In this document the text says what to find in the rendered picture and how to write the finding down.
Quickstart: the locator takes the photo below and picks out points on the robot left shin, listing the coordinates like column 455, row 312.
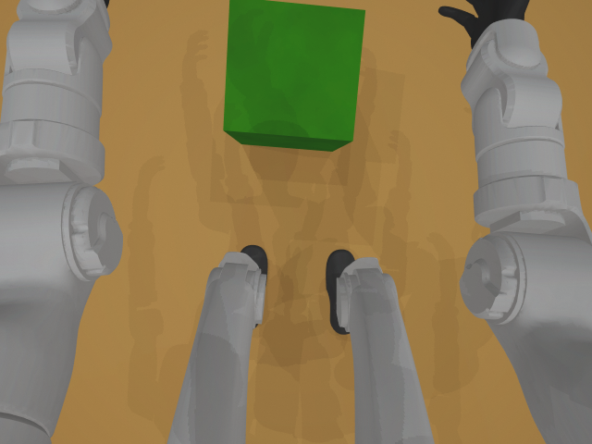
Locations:
column 231, row 257

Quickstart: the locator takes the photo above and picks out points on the right robot thigh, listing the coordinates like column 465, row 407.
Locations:
column 389, row 403

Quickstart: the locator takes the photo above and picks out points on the robot right forearm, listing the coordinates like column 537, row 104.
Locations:
column 519, row 142

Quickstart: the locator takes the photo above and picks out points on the carton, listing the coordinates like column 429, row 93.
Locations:
column 292, row 74

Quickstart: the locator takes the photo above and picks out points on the robot left forearm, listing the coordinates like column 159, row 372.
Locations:
column 53, row 93

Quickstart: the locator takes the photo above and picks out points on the left robot upper arm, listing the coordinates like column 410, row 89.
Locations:
column 56, row 239

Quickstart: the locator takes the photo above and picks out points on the right robot hand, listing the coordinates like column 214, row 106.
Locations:
column 488, row 11

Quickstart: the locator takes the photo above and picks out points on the right robot upper arm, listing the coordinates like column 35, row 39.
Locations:
column 535, row 292

